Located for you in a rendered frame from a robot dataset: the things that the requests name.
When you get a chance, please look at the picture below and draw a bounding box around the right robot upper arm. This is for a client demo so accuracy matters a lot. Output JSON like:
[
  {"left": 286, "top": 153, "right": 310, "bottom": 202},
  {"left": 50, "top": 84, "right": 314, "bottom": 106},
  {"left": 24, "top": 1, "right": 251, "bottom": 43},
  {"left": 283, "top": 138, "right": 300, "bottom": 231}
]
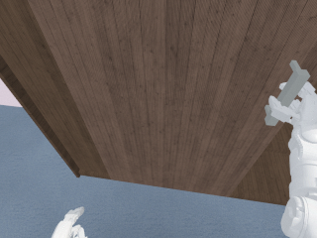
[{"left": 280, "top": 195, "right": 317, "bottom": 238}]

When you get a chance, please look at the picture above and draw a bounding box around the wardrobe door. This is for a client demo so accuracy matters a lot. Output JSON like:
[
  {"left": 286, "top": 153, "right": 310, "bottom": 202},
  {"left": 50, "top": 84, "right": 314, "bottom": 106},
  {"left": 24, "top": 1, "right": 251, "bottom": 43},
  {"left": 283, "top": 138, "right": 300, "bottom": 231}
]
[
  {"left": 28, "top": 0, "right": 317, "bottom": 197},
  {"left": 0, "top": 0, "right": 108, "bottom": 174}
]

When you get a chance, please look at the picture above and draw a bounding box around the left robot hand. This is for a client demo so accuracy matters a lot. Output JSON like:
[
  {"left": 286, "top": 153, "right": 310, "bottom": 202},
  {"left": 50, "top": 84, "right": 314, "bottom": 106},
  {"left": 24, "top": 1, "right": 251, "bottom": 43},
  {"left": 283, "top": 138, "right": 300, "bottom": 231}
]
[{"left": 52, "top": 206, "right": 87, "bottom": 238}]

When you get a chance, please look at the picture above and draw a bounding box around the right robot hand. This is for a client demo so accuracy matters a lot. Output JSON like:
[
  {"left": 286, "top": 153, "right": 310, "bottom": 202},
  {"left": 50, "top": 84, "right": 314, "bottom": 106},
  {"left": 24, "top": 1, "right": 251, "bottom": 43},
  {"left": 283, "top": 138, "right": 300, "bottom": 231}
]
[{"left": 268, "top": 81, "right": 317, "bottom": 128}]

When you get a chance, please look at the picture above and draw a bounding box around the right robot forearm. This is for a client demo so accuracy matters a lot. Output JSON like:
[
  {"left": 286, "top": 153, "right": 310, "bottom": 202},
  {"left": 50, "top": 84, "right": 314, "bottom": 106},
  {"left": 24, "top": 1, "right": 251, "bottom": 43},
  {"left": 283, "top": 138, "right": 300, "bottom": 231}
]
[{"left": 288, "top": 120, "right": 317, "bottom": 201}]

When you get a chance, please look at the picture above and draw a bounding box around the handle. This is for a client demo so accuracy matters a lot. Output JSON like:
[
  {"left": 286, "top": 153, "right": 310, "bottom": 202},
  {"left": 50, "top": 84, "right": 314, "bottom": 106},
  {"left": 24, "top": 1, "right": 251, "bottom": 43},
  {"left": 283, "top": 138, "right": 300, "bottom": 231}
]
[{"left": 264, "top": 59, "right": 310, "bottom": 126}]

